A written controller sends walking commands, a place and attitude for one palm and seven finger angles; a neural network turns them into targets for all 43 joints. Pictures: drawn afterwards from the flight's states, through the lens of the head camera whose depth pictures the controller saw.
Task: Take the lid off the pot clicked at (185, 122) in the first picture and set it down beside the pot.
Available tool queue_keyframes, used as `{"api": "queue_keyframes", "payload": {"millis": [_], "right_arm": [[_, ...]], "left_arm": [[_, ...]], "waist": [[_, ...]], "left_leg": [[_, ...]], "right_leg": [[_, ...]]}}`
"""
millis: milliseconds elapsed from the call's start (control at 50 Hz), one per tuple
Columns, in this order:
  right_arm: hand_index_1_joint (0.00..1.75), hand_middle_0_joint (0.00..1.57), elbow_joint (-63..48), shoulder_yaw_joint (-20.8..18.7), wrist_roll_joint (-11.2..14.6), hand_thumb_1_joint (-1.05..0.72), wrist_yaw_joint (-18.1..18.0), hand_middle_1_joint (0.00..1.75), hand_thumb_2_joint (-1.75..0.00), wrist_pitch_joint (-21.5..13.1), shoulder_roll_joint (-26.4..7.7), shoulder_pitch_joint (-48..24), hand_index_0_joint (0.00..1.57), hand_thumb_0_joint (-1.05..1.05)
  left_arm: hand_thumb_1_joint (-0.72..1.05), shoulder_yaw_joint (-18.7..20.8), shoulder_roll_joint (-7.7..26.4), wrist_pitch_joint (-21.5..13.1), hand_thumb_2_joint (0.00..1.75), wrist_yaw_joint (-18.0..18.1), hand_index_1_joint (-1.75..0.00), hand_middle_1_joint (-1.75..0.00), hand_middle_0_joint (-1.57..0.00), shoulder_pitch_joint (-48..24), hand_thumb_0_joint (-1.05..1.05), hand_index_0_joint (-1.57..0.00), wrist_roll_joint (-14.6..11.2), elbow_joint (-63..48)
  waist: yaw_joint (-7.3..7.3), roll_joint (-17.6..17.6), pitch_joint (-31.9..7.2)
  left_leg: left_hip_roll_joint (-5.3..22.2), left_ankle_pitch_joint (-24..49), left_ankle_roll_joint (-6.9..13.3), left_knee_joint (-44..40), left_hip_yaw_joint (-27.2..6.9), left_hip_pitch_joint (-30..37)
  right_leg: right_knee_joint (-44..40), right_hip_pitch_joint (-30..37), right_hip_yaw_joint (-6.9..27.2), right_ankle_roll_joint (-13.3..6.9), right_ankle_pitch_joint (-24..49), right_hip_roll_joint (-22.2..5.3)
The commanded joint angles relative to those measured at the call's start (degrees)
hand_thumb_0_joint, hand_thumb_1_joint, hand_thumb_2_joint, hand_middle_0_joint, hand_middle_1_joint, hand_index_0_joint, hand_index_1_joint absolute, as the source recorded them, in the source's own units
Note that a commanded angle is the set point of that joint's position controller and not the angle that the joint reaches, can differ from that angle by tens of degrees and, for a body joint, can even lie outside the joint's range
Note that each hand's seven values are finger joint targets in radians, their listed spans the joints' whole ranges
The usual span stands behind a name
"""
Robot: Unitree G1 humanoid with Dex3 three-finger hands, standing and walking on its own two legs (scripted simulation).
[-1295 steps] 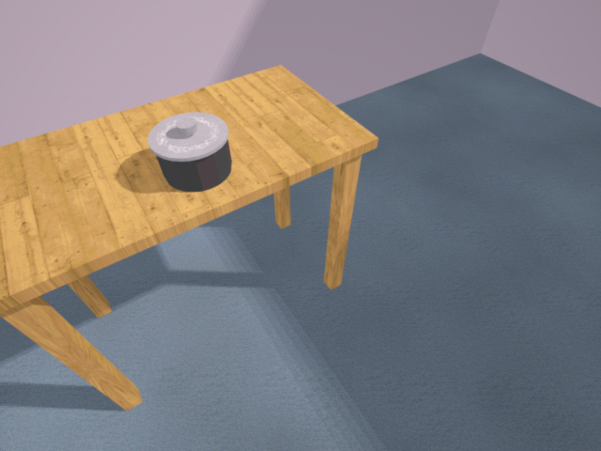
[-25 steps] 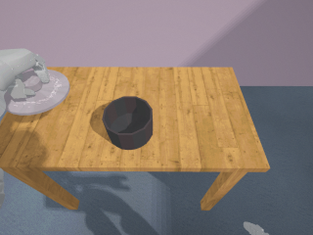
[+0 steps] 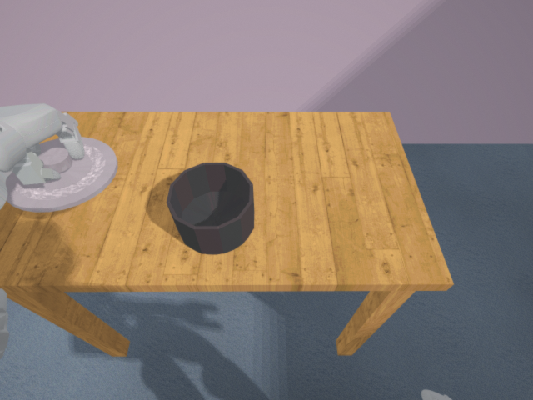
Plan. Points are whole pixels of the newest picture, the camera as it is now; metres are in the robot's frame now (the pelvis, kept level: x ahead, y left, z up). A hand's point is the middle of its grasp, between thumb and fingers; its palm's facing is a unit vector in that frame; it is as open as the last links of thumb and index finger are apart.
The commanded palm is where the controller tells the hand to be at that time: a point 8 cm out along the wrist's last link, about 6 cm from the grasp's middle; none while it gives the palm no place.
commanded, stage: lower the lid onto the table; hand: left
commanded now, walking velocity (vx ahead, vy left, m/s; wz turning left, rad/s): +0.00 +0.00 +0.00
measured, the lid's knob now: (55, 160) +0.43 +0.34 +0.11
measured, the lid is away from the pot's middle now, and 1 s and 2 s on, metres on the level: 0.23 0.22 0.24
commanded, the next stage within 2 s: open the fingers wide in 1.92 s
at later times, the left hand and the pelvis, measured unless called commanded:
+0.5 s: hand (46, 177) +0.40 +0.35 +0.11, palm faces -0.38 -0.08 -0.92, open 7.2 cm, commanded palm +0.40 +0.34 +0.16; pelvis +0.01 +0.00 +0.00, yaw -1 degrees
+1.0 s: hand (61, 191) +0.40 +0.34 +0.07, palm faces -0.42 -0.07 -0.90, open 7.2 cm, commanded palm +0.42 +0.34 +0.13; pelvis +0.00 +0.01 -0.01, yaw -1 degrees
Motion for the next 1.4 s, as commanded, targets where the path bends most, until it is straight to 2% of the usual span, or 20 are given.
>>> {"api": "queue_keyframes", "payload": {"millis": [0, 80, 100, 220, 260, 400, 440, 480, 540, 580, 600, 780, 820, 880, 900, 960, 1020, 1080, 1200, 1380], "right_arm": [[0.3, 0.2, -6.0, -3.2, -0.2, -0.9, -0.5, 0.3, -0.9, -1.6, -8.7, -0.9, 0.2, 0.0], [0.3, 0.2, -5.9, -3.0, -0.3, -0.9, -0.9, 0.3, -0.9, -1.5, -9.2, -0.5, 0.2, 0.0], [0.3, 0.2, -5.6, -3.0, -0.4, -0.9, -0.9, 0.3, -0.9, -1.5, -8.7, -0.5, 0.2, 0.0], [0.3, 0.2, -6.0, -3.2, -0.5, -0.9, -0.6, 0.3, -0.9, -1.1, -8.8, -0.3, 0.2, 0.0], [0.3, 0.2, -6.0, -3.4, -0.4, -0.9, -0.5, 0.3, -0.9, -1.0, -8.6, -0.5, 0.2, 0.0], [0.3, 0.2, -6.2, -3.5, -0.7, -0.9, -0.6, 0.3, -0.9, -0.8, -8.6, 0.0, 0.2, 0.0], [0.3, 0.2, -5.9, -3.5, -0.5, -0.9, -0.7, 0.3, -0.9, -0.6, -8.7, 0.1, 0.2, 0.0], [0.3, 0.2, -5.8, -3.7, -0.5, -0.9, -0.6, 0.3, -0.9, -0.7, -8.8, -0.5, 0.2, 0.0], [0.3, 0.2, -5.8, -3.6, -0.6, -0.9, -0.7, 0.3, -0.9, -0.5, -8.4, 0.2, 0.2, 0.0], [0.3, 0.2, -5.3, -3.7, -0.7, -0.9, -1.0, 0.3, -0.9, -0.6, -9.2, 0.3, 0.2, 0.0], [0.3, 0.2, -5.0, -3.5, -0.6, -0.9, -1.1, 0.3, -0.9, -0.6, -8.6, 0.6, 0.2, 0.0], [0.3, 0.2, -4.7, -3.6, -0.7, -0.9, -1.4, 0.3, -0.9, -1.3, -9.3, 1.3, 0.2, 0.0], [0.3, 0.2, -4.3, -3.6, -0.5, -0.9, -1.3, 0.3, -0.9, -1.5, -8.7, 1.5, 0.2, 0.0], [0.3, 0.2, -4.8, -3.8, -0.7, -0.9, -1.4, 0.3, -0.9, -1.8, -9.2, 1.8, 0.2, 0.0], [0.3, 0.2, -4.6, -3.7, -0.7, -0.9, -1.4, 0.3, -0.9, -1.8, -8.8, 2.2, 0.2, 0.0], [0.3, 0.2, -4.5, -3.6, -0.6, -0.9, -1.6, 0.3, -0.9, -1.8, -9.3, 2.7, 0.2, 0.0], [0.3, 0.2, -3.9, -3.6, -0.5, -0.9, -1.6, 0.3, -0.9, -2.3, -9.7, 3.5, 0.2, 0.0], [0.3, 0.2, -4.8, -3.9, -0.8, -0.9, -1.9, 0.3, -0.9, -2.7, -9.7, 3.5, 0.2, 0.0], [0.3, 0.2, -3.9, -4.1, -0.8, -0.9, -1.7, 0.3, -0.9, -2.4, -9.5, 4.9, 0.2, 0.0], [0.3, 0.2, -4.0, -4.6, -1.0, -0.9, -1.6, 0.3, -0.9, -1.9, -9.9, 5.5, 0.2, 0.0]], "left_arm": [[0.71, 7.0, 19.7, -0.3, 0.93, 3.0, -1.0, -1.07, -1.01, -27.7, 0.0, -0.91, -0.6, -12.3], [0.71, 11.1, 24.2, -1.2, 0.93, 4.1, -1.0, -1.07, -1.01, -25.5, 0.0, -0.91, -0.1, -9.9], [0.71, 8.5, 20.9, -1.2, 0.93, 3.9, -1.0, -1.07, -1.01, -25.9, 0.0, -0.91, -0.1, -9.2], [0.71, 11.4, 23.1, -1.9, 0.93, 4.7, -1.0, -1.07, -1.01, -22.1, 0.0, -0.91, -0.1, -10.4], [0.71, 9.0, 20.1, -1.7, 0.93, 4.4, -1.0, -1.07, -1.01, -22.0, 0.0, -0.91, -0.5, -10.3], [0.71, 12.4, 23.6, -2.9, 0.93, 5.5, -1.0, -1.07, -1.01, -20.0, 0.0, -0.91, -0.1, -11.0], [0.71, 12.8, 23.3, -3.0, 0.93, 5.4, -1.0, -1.07, -1.01, -17.8, 0.0, -0.91, -0.5, -8.3], [0.71, 9.0, 20.1, -3.4, 0.93, 5.2, -1.0, -1.07, -1.01, -21.8, 0.0, -0.91, -0.3, -11.1], [0.71, 9.2, 19.5, -3.5, 0.93, 5.4, -1.0, -1.07, -1.01, -19.4, 0.0, -0.91, -0.4, -9.1], [0.71, 11.1, 22.4, -4.2, 0.93, 5.7, -1.0, -1.07, -1.01, -21.6, 0.0, -0.91, -0.3, -9.8], [0.71, 7.9, 18.7, -4.0, 0.93, 5.6, -1.0, -1.07, -1.01, -22.2, 0.0, -0.91, -0.4, -8.5], [0.71, 10.3, 21.9, -5.1, 0.93, 7.8, -1.0, -1.07, -1.01, -23.2, 0.0, -0.91, 0.8, -8.0], [0.71, 6.2, 16.7, -4.6, 0.93, 7.7, -1.0, -1.07, -1.01, -23.1, 0.0, -0.91, 1.0, -6.2], [0.71, 8.9, 20.0, -5.1, 0.93, 8.5, -1.0, -1.07, -1.01, -23.1, 0.0, -0.91, 1.2, -7.5], [0.71, 6.8, 17.3, -4.9, 0.93, 8.6, -1.0, -1.07, -1.01, -23.1, 0.0, -0.91, 1.2, -6.5], [0.71, 8.8, 19.8, -4.4, 0.93, 9.1, -1.0, -1.07, -1.01, -21.2, 0.0, -0.91, 1.3, -2.7], [0.71, 7.0, 18.8, -4.0, 0.93, 9.3, -1.0, -1.07, -1.01, -23.1, 0.0, -0.91, 2.2, -1.2], [0.71, 10.7, 23.3, -5.5, 0.93, 10.2, -1.0, -1.07, -1.01, -23.8, 0.0, -0.91, 3.1, -6.2], [0.71, 7.1, 17.9, -5.3, 0.93, 10.1, -1.0, -1.07, -1.01, -20.6, 0.0, -0.91, 2.4, -1.3], [0.71, 9.9, 20.1, -6.3, 0.93, 11.9, -1.0, -1.07, -1.01, -19.6, 0.0, -0.91, 2.7, -3.0]], "waist": [[-0.73, 5.2, -21.9], [-0.37, 4.1, -22.6], [-0.84, 4.1, -22.1], [-0.21, 4.5, -24.1], [-0.64, 4.5, -22.5], [-0.37, 6.4, -24.6], [-0.35, 3.6, -22.9], [-1.14, 6.8, -22.2], [-0.94, 5.1, -22.8], [-0.97, 4.4, -23.1], [-1.68, 5.1, -22.0], [-0.93, 5.7, -23.1], [-1.45, 6.4, -20.7], [-0.98, 6.1, -23.3], [-1.53, 6.2, -23.1], [-1.13, 2.1, -21.6], [-1.55, 3.2, -19.9], [-0.89, 7.0, -26.1], [-2.04, 6.3, -22.8], [-1.69, 6.0, -25.3]], "left_leg": [[3.6, 18.6, -1.4, -2.1, -4.0, 15.2], [3.4, 20.0, -1.3, -1.4, -3.7, 13.5], [3.6, 20.2, -1.3, -1.5, -3.7, 13.7], [3.7, 24.8, -1.3, -0.1, -3.9, 15.1], [4.0, 24.1, -1.4, -0.2, -3.8, 14.9], [4.0, 27.9, -1.7, 1.0, -4.1, 15.9], [3.8, 25.4, -1.2, 1.2, -3.6, 13.9], [4.3, 24.9, -1.7, 0.8, -3.7, 15.0], [4.0, 24.3, -1.4, 1.3, -3.8, 14.9], [4.0, 23.2, -1.3, 1.2, -3.6, 14.4], [4.0, 22.4, -1.4, 1.1, -3.7, 14.3], [4.0, 19.6, -2.0, 1.0, -4.1, 13.7], [4.2, 18.1, -2.0, 1.0, -4.4, 14.0], [4.1, 18.9, -2.2, 1.0, -4.6, 14.6], [4.1, 19.6, -2.2, 1.1, -4.6, 14.8], [3.8, 15.1, -1.4, 0.9, -3.7, 10.9], [4.0, 12.5, -1.6, 0.8, -3.7, 9.9], [4.1, 20.6, -2.3, 2.2, -4.3, 14.2], [4.5, 21.4, -2.5, 3.3, -4.3, 13.2], [4.8, 26.2, -3.3, 4.7, -4.9, 14.1]], "right_leg": [[-0.2, 2.1, -1.0, -4.2, 6.3, 3.2], [0.5, 3.8, -0.8, -4.3, 8.9, 3.0], [0.5, 3.0, -1.0, -4.1, 8.4, 3.1], [1.0, 3.1, -0.9, -3.9, 10.1, 3.2], [0.9, 1.7, -1.1, -3.8, 9.5, 3.1], [1.7, 1.5, -1.1, -3.9, 10.2, 3.4], [1.8, 1.6, -1.2, -3.7, 10.1, 3.3], [1.4, -0.5, -1.0, -3.9, 8.9, 3.0], [1.6, -0.7, -1.2, -3.8, 7.9, 3.5], [1.7, -0.3, -1.0, -4.0, 8.4, 3.3], [1.6, -1.7, -1.3, -3.8, 7.0, 3.6], [2.4, -2.4, -1.1, -4.3, 5.2, 3.5], [2.0, -5.1, -1.3, -4.2, 2.8, 3.7], [2.5, -3.8, -0.9, -4.4, 3.7, 3.6], [2.5, -4.4, -1.1, -4.2, 3.7, 3.8], [2.6, -3.1, -0.7, -4.1, 3.5, 3.7], [3.0, -5.4, -0.9, -4.2, 1.6, 3.8], [3.9, -3.9, -0.5, -4.4, 4.8, 3.7], [4.3, -8.1, -1.0, -4.0, 3.6, 4.1], [5.5, -9.0, -0.9, -4.1, 5.1, 4.2]]}}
